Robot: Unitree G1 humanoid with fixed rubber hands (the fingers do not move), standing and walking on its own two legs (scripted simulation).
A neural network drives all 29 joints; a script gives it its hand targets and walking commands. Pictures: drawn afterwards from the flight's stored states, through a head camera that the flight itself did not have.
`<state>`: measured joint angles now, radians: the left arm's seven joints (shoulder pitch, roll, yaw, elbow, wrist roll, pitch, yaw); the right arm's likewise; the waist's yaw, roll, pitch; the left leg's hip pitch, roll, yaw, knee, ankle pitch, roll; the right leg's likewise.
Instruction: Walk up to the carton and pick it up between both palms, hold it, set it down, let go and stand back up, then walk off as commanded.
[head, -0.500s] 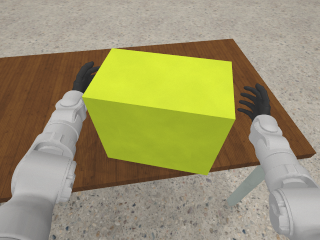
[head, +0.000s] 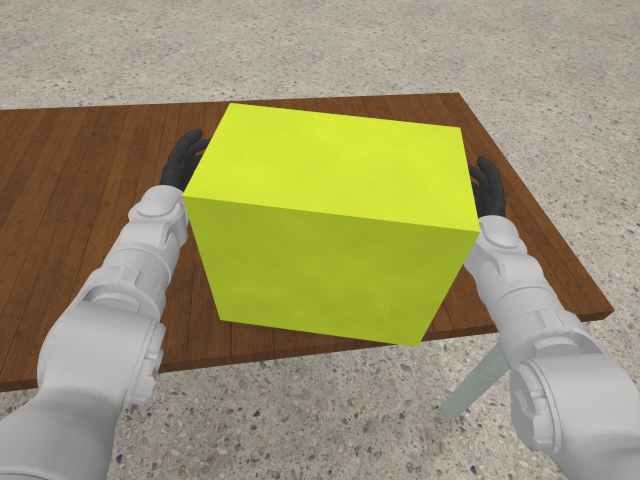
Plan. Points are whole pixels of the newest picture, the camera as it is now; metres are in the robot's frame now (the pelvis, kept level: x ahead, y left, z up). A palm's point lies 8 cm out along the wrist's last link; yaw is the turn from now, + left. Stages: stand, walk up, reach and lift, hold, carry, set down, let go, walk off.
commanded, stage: reach and lift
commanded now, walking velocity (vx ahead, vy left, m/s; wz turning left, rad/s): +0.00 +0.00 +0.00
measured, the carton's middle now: (329, 232) +0.44 -0.01 +0.06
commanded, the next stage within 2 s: none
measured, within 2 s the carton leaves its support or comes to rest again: leaves its support in 1.30 s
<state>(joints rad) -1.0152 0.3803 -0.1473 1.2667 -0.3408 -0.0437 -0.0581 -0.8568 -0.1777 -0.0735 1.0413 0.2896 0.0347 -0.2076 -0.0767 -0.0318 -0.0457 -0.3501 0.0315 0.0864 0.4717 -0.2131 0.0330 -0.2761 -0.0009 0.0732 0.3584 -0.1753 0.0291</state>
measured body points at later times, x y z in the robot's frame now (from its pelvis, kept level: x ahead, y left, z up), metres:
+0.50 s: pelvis +0.00 +0.00 +0.00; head +0.03 +0.02 +0.45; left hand +0.47 +0.19 +0.13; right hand +0.42 -0.21 +0.11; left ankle +0.02 +0.09 -0.74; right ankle +0.00 -0.16 -0.74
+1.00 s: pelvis +0.00 +0.00 +0.00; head +0.03 +0.03 +0.45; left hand +0.47 +0.19 +0.13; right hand +0.42 -0.21 +0.11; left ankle +0.02 +0.09 -0.74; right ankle +0.00 -0.16 -0.74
